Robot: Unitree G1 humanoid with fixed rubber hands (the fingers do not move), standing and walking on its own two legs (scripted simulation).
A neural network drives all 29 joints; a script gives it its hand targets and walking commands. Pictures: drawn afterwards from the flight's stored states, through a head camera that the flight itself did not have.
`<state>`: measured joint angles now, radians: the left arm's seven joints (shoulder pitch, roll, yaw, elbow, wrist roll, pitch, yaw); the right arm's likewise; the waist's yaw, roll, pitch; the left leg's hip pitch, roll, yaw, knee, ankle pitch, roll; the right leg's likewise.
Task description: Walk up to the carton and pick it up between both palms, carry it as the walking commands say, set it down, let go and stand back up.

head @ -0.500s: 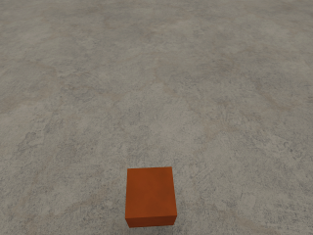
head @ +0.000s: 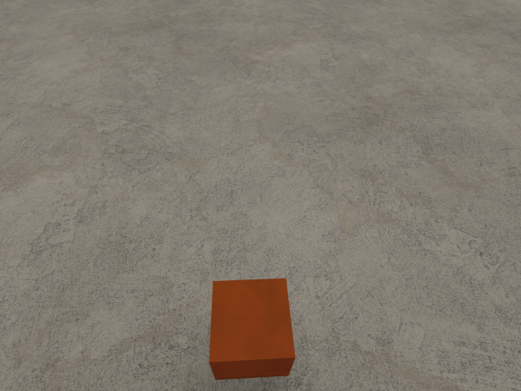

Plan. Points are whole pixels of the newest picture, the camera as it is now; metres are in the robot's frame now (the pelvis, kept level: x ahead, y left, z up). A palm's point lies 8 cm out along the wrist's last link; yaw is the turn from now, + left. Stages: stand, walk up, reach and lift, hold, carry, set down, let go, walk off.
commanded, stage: stand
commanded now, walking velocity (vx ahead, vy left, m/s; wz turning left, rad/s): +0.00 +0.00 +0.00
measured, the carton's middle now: (250, 328) +0.44 +0.04 -0.65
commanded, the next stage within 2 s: reach and lift in 0.20 s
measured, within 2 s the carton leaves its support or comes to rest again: neither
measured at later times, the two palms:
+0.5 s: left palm (126, 381) +0.17 +0.24 -0.13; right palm (396, 371) +0.19 -0.22 -0.11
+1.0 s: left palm (129, 373) +0.19 +0.25 -0.18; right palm (377, 357) +0.23 -0.21 -0.17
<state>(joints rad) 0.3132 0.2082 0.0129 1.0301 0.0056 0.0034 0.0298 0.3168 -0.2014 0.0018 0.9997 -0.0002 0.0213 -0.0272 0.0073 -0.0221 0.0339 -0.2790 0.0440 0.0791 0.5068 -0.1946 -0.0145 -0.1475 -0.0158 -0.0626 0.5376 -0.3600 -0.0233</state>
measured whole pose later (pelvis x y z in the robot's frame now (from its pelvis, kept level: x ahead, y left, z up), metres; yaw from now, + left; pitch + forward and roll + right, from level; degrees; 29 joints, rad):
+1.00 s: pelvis -0.03 +0.00 -0.05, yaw -1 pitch +30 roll +0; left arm -0.07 0.21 0.17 0.63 -0.04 0.15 -0.05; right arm -0.18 -0.20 -0.01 0.63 0.00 0.17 0.01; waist 0.01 -0.01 -0.15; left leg -1.09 0.04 0.00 0.77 -0.20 0.00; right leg -0.98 0.00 -0.04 0.84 -0.38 -0.02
